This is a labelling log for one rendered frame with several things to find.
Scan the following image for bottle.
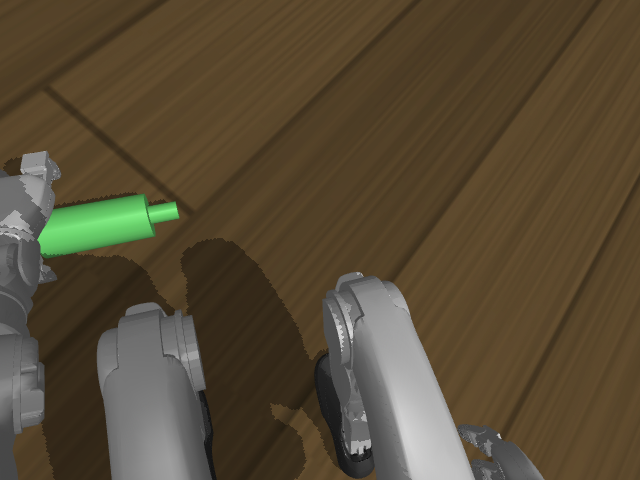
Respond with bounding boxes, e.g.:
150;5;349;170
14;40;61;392
37;194;180;259

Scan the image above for left robot hand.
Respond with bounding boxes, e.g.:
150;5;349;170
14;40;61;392
0;151;61;284

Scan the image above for left robot foot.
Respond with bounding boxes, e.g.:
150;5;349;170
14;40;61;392
198;390;217;480

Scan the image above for right robot hand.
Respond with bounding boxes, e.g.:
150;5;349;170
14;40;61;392
457;424;544;480

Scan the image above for right robot foot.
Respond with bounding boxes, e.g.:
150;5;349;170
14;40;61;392
314;353;375;479

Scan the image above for left robot arm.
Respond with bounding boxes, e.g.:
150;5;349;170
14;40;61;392
0;228;45;480

